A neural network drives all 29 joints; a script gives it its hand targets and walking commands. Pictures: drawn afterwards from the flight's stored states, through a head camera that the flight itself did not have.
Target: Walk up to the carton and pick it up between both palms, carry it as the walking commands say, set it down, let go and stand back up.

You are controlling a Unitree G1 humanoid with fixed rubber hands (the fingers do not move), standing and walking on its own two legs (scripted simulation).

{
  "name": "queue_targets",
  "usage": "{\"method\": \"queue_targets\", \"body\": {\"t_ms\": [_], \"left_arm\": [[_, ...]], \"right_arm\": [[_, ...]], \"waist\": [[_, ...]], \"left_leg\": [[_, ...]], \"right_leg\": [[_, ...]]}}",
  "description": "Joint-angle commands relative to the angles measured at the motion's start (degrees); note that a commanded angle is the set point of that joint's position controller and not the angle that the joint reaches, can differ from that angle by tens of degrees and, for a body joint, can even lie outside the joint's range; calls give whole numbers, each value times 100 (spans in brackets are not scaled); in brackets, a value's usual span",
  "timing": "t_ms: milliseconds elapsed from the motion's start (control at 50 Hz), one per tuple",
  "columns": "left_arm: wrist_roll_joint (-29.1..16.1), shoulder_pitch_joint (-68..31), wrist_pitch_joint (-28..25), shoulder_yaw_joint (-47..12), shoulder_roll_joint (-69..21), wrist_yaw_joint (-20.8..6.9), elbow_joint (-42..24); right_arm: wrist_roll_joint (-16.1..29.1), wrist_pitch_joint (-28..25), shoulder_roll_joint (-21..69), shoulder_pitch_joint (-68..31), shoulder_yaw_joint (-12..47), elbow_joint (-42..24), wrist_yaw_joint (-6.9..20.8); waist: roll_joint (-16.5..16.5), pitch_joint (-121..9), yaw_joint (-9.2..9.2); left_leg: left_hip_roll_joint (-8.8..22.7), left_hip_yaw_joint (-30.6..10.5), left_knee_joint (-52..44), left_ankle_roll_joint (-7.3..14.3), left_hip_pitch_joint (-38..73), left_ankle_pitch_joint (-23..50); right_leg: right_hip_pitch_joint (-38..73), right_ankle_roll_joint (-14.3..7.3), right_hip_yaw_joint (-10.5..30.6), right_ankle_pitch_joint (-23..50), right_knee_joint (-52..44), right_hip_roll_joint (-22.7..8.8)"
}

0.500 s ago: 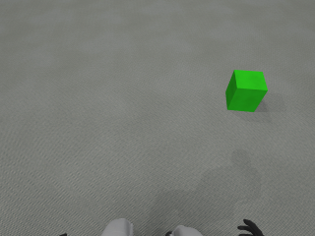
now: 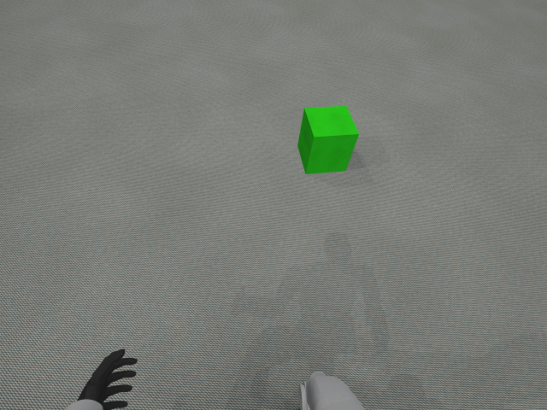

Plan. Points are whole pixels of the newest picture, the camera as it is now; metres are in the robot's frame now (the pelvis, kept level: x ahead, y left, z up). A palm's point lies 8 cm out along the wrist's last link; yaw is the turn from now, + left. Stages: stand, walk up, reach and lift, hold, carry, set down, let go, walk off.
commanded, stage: walk up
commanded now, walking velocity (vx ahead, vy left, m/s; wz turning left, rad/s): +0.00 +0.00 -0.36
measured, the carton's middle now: (325, 140) +1.27 -0.40 -0.65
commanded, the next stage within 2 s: none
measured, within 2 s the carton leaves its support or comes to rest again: neither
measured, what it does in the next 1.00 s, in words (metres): steps to the right: right foot, then left foot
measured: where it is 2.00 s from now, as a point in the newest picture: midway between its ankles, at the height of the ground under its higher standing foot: (371, 297)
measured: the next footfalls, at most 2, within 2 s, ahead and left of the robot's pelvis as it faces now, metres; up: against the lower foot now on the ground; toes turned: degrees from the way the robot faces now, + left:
right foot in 0.16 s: +0.04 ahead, -0.17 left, +0.00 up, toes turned -4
left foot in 0.62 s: +0.11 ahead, -0.08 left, +0.00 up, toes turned +3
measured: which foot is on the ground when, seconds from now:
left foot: down 0.00-0.18, up 0.20-0.60, down 0.62-0.80, up 0.82-1.00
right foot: up 0.00-0.14, down 0.16-0.60, up 0.62-0.78, down 0.80-1.00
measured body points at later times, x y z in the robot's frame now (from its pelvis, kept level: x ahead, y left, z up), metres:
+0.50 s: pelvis +0.04 -0.18 -0.01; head +0.10 -0.20 +0.44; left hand +0.04 +0.08 -0.14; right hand +0.17 -0.46 -0.15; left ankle +0.04 -0.05 -0.68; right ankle +0.00 -0.16 -0.74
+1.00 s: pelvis +0.08 -0.37 +0.00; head +0.09 -0.39 +0.45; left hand +0.10 -0.11 -0.13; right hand +0.21 -0.67 -0.13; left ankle +0.03 -0.26 -0.65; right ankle +0.06 -0.46 -0.74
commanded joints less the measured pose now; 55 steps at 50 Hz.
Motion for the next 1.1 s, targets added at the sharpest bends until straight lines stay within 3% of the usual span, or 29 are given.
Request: {"method": "queue_targets", "body": {"t_ms": [0,120,140,160,180,220,260,360,480,500,540,560,580,600,620,660,720,740,760,780,800,820,860,900,940,960,980,1020,1080], "left_arm": [[10,-423,-139,124,306,13,-190],[-101,177,-18,25,269,-95,104],[-33,635,-66,28,327,-57,306],[70,900,-134,128,607,-19,458],[132,1200,-123,206,1035,23,580],[8,1014,-170,147,945,152,538],[22,588,-166,116,718,208,436],[17,966,-264,-48,417,342,569],[53,1634,-256,-78,323,406,804],[47,1524,-232,-77,346,406,781],[20,852,-195,15,593,430,639],[-25,639,-220,156,779,438,649],[-38,536,-233,266,763,403,633],[91,784,-235,160,335,336,472],[86,1289,-135,154,429,296,349],[92,1546,-31,104,367,225,542],[59,1402,-29,-131,274,30,491],[35,1544,-52,-150,276,21,580],[22,1798,-77,-146,311,25,727],[52,1896,-110,-112,477,49,783],[58,1867,-121,44,1204,105,664],[48,1784,-134,-8,1218,175,581],[0,1253,-164,0,823,256,452],[16,1012,-241,21,633,318,412],[293,1632,-443,477,1073,368,1415],[294,2459,-613,485,1102,364,1821],[192,2481,-675,320,923,388,1795],[140,2139,-774,179,560,379,2061],[125,2355,-916,-9,275,385,2553]], "right_arm": [[-143,-43,-1364,363,-491,97,5],[92,126,-1791,444,-729,275,-176],[55,126,-1684,160,-674,203,-131],[4,144,-1189,254,-497,94,-71],[38,274,-843,-48,-361,-241,-92],[97,364,-755,-276,-329,-291,-132],[124,381,-871,-88,-351,-123,-123],[157,459,-756,-348,-322,-160,-68],[188,547,-751,-774,-352,-54,-122],[200,549,-777,-614,-382,23,-151],[263,501,-956,562,-483,348,-266],[270,484,-1049,1208,-537,558,-346],[244,409,-1008,1242,-503,645,-429],[162,317,-1265,211,-444,381,-479],[268,211,-1546,-516,-438,37,-481],[234,144,-1293,-1489,-337,-295,-291],[-52,184,-1532,-1472,-481,-87,-116],[-98,224,-1638,-1288,-515,-33,-104],[-125,287,-1591,-1098,-510,-34,-110],[-91,339,-1264,-768,-406,-66,-105],[0,396,-833,-727,-268,-588,-99],[51,408,-734,-953,-266,-594,-188],[139,316,-851,-940,-286,-474,-147],[144,291,-880,-656,-298,-349,-67],[-163,133,-1095,-824,-723,333,57],[-311,33,-1017,-1127,-683,365,256],[-230,5,-776,-1464,-521,236,366],[-212,-159,-555,-1779,-488,435,465],[-148,-216,-533,-1954,-510,770,495]], "waist": [[1464,-464,-183],[1240,-684,291],[1109,-929,631],[-53,-994,846],[-1571,-987,1035],[-854,-738,597],[-820,-724,451],[-555,-559,563],[-578,-407,582],[-623,-367,433],[-833,-473,-386],[-464,-837,-746],[1201,-1080,-882],[1077,-779,-192],[1049,-639,319],[943,-100,934],[1646,269,1026],[1256,190,1031],[562,108,1060],[-728,122,984],[-3077,115,894],[-2291,62,837],[-915,-57,550],[-746,-215,443],[-586,-434,562],[-26,-757,721],[-41,-463,801],[-522,-98,700],[-313,85,724]], "left_leg": [[1058,-599,-298,756,697,4436],[1811,-1476,430,705,814,5240],[1399,-982,925,432,185,4384],[531,-397,2015,135,-1105,1685],[-359,-170,3090,-64,-2263,-2132],[-295,-869,4202,51,-2393,-2116],[-407,-704,4479,120,-2330,-1380],[-484,-804,4112,108,-2550,-596],[-578,-731,3092,136,-2292,-602],[-610,-654,2723,198,-1770,-721],[-691,-602,1326,555,406,-1154],[-531,-539,808,911,748,-611],[506,-1466,-97,1334,881,1315],[1724,-2923,-481,1451,544,1396],[2528,-3903,-962,1727,-213,885],[1840,-3214,-1024,1143,-1921,-423],[831,-1786,-743,482,-2256,-413],[669,-1572,-369,415,-2207,-173],[409,-1296,366,323,-2095,-65],[-123,-813,1725,189,-2009,-510],[-1030,-373,3560,-173,-2662,-2309],[-780,-838,4594,-109,-2661,-2420],[-608,-948,4855,68,-2625,-1676],[-553,-927,4491,131,-2376,-1139],[-647,-1000,4099,115,-2462,-1202],[-449,-1300,3927,177,-2950,-781],[-387,-1442,3953,193,-3498,-401],[-404,-1360,3314,156,-3289,7],[-488,-1321,2739,59,-2885,315]], "right_leg": [[365,-120,-384,-262,-930,315],[1160,-281,-60,-246,-2315,347],[2340,-427,-87,487,-3157,357],[3464,-605,341,2488,-3321,-269],[3460,-1108,1349,4599,-3025,-1421],[3021,-1215,1315,5551,-2785,-1352],[2826,-1284,834,5063,-2850,-996],[2968,-901,975,4504,-3172,-671],[3159,-125,1103,5203,-3326,-485],[2787,178,925,5762,-3263,-382],[1274,946,464,8051,-2138,-107],[1331,929,443,7452,-622,167],[708,455,620,1759,1705,460],[-335,261,1042,-1184,2617,300],[-321,69,1528,-1136,3018,82],[985,-207,1650,-995,2160,-247],[2073,-305,204,-715,-700,61],[2393,-244,-322,-268,-1423,309],[2528,-173,-601,34,-2121,545],[2277,-208,-173,-21,-2993,384],[1572,-925,2471,1152,-3959,-1386],[1192,-1374,2847,1321,-3980,-1579],[1398,-1539,2175,1339,-3660,-1208],[1743,-1450,1553,1889,-3400,-817],[2279,-1493,1996,2054,-3377,-873],[2954,-1464,3253,-651,-3813,-1275],[3219,-1339,3666,-1738,-4260,-1518],[2963,-1346,3219,-1495,-4579,-1212],[3022,-1156,2760,-287,-4691,-1012]]}}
